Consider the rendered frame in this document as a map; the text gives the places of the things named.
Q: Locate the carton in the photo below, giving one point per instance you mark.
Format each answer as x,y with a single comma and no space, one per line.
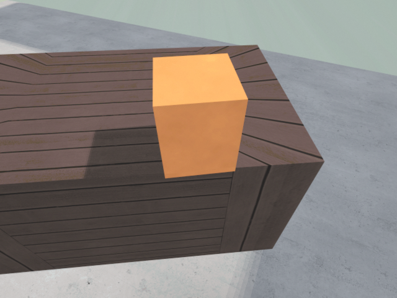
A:
199,107

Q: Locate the pedestal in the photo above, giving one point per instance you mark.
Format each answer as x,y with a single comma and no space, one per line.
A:
81,175

